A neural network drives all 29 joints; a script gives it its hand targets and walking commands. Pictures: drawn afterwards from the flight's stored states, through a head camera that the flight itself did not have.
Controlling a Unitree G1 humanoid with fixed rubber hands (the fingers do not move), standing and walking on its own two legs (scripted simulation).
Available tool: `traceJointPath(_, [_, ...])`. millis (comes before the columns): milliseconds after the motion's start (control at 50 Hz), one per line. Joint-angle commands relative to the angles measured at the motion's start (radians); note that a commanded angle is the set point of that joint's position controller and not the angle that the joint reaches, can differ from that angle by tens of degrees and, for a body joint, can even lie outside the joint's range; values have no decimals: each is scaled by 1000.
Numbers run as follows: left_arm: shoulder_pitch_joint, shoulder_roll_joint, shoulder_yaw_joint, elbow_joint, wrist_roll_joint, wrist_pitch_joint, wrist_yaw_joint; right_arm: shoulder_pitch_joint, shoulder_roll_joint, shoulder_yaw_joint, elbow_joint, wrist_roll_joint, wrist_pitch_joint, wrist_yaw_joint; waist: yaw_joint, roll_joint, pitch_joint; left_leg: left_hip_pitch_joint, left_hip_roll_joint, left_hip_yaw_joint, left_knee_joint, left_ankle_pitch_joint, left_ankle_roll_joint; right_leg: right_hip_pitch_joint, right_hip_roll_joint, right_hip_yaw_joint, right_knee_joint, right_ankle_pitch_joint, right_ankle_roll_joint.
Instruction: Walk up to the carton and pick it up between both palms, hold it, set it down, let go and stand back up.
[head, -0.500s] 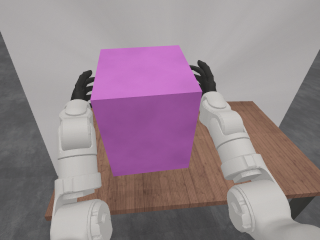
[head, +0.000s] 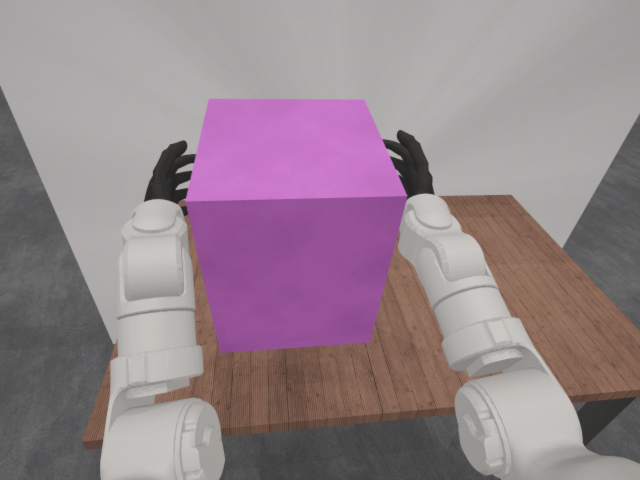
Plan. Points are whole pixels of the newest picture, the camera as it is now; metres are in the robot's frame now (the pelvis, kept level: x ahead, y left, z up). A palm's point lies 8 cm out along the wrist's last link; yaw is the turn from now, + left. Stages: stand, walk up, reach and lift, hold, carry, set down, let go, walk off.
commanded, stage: hold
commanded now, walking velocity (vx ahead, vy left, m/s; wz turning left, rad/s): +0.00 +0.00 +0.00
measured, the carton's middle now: (292, 225) +0.39 +0.02 +0.17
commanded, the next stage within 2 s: none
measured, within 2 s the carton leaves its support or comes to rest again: neither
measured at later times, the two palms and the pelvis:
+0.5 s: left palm (157, 209) +0.34 +0.17 +0.24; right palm (424, 186) +0.35 -0.12 +0.26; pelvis -0.02 +0.00 +0.00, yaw +0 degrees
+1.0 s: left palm (162, 213) +0.35 +0.17 +0.22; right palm (416, 203) +0.36 -0.12 +0.23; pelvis -0.01 +0.00 +0.00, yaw +0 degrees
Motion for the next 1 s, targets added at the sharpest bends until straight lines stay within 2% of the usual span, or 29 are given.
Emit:
traceJointPath(0, [-588, -570, -516, -283, -202, -44, -123, -588, 537, 419, -403, 170, -5, 55, -67, 121, -411, 161, -87, 31, 64, 485, -50, 158, 114, -18, -22, 454, 51])
traceJointPath(40, [-573, -577, -521, -248, -198, -34, -128, -611, 535, 403, -429, 161, -1, 54, -69, 123, -360, 143, -84, 26, 52, 427, -45, 125, 109, -18, -32, 386, 46])
traceJointPath(120, [-676, -597, -510, -203, -186, -26, -121, -698, 545, 359, -363, 143, 5, 77, -54, 140, -306, 74, -75, 36, -4, 242, -37, 82, 106, -27, -57, 152, 24])
traceJointPath(140, [-678, -606, -527, -199, -199, -30, -120, -700, 551, 351, -368, 139, 2, 81, -70, 138, -319, 77, -68, 27, -10, 231, -35, 77, 108, -28, -58, 145, 16])
traceJointPath(160, [-683, -589, -492, -152, -175, -28, -118, -705, 554, 334, -321, 121, 6, 89, -49, 129, -273, 38, -68, 31, -26, 154, -22, 66, 100, -23, -63, 86, 14])
traceJointPath(180, [-727, -585, -480, -159, -172, -39, -118, -699, 562, 312, -267, 109, 6, 95, -48, 128, -267, 9, -66, 35, -48, 95, -18, 62, 98, -25, -64, 41, 12])
traceJointPath(200, [-729, -585, -466, -135, -162, -39, -114, -736, 571, 307, -268, 103, -3, 104, -30, 129, -259, -7, -65, 36, -59, 75, -12, 59, 98, -34, -52, 22, 12])
traceJointPath(240, [-744, -566, -416, -63, -141, -44, -117, -737, 562, 258, -192, 70, 2, 119, -27, 115, -196, -66, -54, 39, -96, -57, 13, 44, 95, -31, -61, -61, 13])
traceJointPath(260, [-764, -564, -408, -36, -134, -47, -121, -725, 563, 232, -167, 45, 0, 126, -39, 112, -181, -97, -49, 39, -118, -102, 16, 48, 95, -37, -53, -80, 13])
traceJointPath(280, [-771, -562, -392, -15, -123, -54, -123, -761, 565, 218, -164, 40, -9, 137, -20, 123, -178, -112, -40, 45, -129, -129, 24, 41, 95, -41, -43, -96, 16])
traceJointPath(300, [-760, -558, -373, 25, -105, -52, -127, -738, 545, 184, -114, 18, -9, 142, -30, 129, -154, -131, -36, 45, -149, -166, 31, 54, 97, -47, -43, -111, 15])
traceJointPath(380, [-763, -520, -307, 104, -75, -66, -141, -714, 528, 118, -19, -23, -15, 169, -22, 117, -122, -187, -31, 52, -183, -264, 53, 56, 100, -49, -40, -164, 22])
traceJointPath(400, [-794, -527, -323, 88, -89, -80, -140, -734, 542, 108, -26, -30, -27, 174, -27, 122, -137, -186, -37, 59, -179, -253, 46, 44, 97, -49, -41, -169, 22])
traceJointPath(420, [-778, -513, -294, 94, -77, -85, -142, -720, 548, 114, -13, -35, -27, 177, -12, 96, -144, -162, -40, 65, -161, -219, 52, 41, 94, -43, -42, -153, 22])
traceJointPath(460, [-763, -508, -288, 104, -75, -89, -147, -702, 549, 112, 13, -40, -25, 178, -19, 82, -151, -129, -46, 69, -140, -175, 49, 11, 88, -38, -51, -129, 20])
traceJointPath(480, [-749, -488, -255, 111, -62, -95, -150, -690, 562, 131, 16, -44, -23, 179, 5, 60, -146, -116, -51, 73, -129, -158, 59, 17, 83, -29, -60, -124, 21])
traceJointPath(500, [-745, -500, -289, 80, -79, -97, -150, -682, 563, 138, -10, -35, -28, 176, -12, 62, -176, -88, -54, 69, -114, -110, 51, 16, 83, -26, -60, -86, 18])
traceJointPath(580, [-742, -516, -325, -1, -109, -104, -149, -681, 572, 210, -68, 7, -42, 160, -7, 71, -233, -18, -69, 75, -68, 13, 36, 16, 79, -19, -61, -3, 24])
traceJointPath(620, [-710, -525, -347, -40, -127, -107, -144, -680, 585, 262, -125, 31, -44, 147, -1, 51, -287, 19, -71, 69, -38, 129, 32, 50, 87, -19, -46, 115, 30])
traceJointPath(640, [-694, -538, -379, -78, -146, -105, -139, -669, 581, 286, -142, 49, -45, 135, -20, 56, -324, 53, -73, 65, -23, 196, 24, 74, 92, -24, -42, 179, 33])
traceJointPath(660, [-685, -528, -388, -101, -147, -101, -138, -650, 583, 313, -153, 66, -41, 125, -14, 61, -349, 76, -78, 64, -2, 243, 20, 100, 94, -15, -34, 250, 39])
traceJointPath(720, [-650, -548, -434, -156, -168, -89, -134, -623, 575, 360, -203, 105, -30, 101, -36, 85, -376, 120, -81, 53, 18, 327, -4, 123, 100, -18, -26, 344, 49])
traceJointPath(760, [-619, -553, -455, -221, -180, -83, -130, -606, 578, 409, -281, 144, -28, 85, -28, 81, -428, 145, -86, 48, 43, 411, -15, 166, 99, -14, -9, 473, 58])
traceJointPath(780, [-595, -574, -487, -232, -200, -79, -125, -609, 573, 423, -331, 153, -29, 76, -47, 93, -448, 167, -86, 37, 52, 454, -27, 173, 108, -15, -12, 488, 57])
traceJointPath(840, [-604, -569, -502, -265, -197, -60, -125, -602, 553, 423, -366, 165, -14, 59, -61, 114, -425, 180, -85, 33, 62, 470, -41, 151, 107, -21, -16, 475, 59])
traceJointPath(880, [-601, -565, -507, -287, -199, -54, -124, -600, 552, 430, -395, 174, -10, 56, -52, 115, -413, 165, -86, 34, 57, 462, -45, 155, 111, -19, -19, 446, 53])
traceJointPath(900, [-597, -573, -505, -241, -194, -42, -124, -620, 537, 406, -380, 169, -4, 58, -58, 123, -374, 147, -84, 31, 47, 424, -41, 125, 110, -20, -32, 375, 50])
traceJointPath(940, [-652, -585, -528, -257, -203, -44, -117, -666, 560, 403, -409, 162, -10, 64, -54, 132, -384, 135, -83, 30, 36, 370, -40, 108, 109, -25, -38, 296, 38])
traceJointPath(980, [-645, -596, -517, -206, -198, -38, -114, -694, 554, 379, -382, 151, -8, 71, -50, 131, -350, 104, -79, 36, 13, 304, -33, 95, 109, -28, -54, 212, 29])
